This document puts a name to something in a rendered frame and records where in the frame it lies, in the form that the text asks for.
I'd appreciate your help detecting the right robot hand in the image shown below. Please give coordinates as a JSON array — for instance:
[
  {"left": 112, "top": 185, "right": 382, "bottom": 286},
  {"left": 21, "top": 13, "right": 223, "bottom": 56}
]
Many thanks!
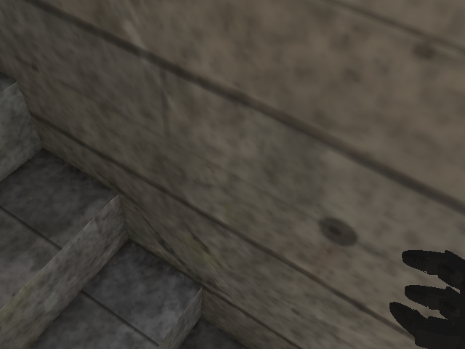
[{"left": 389, "top": 250, "right": 465, "bottom": 349}]

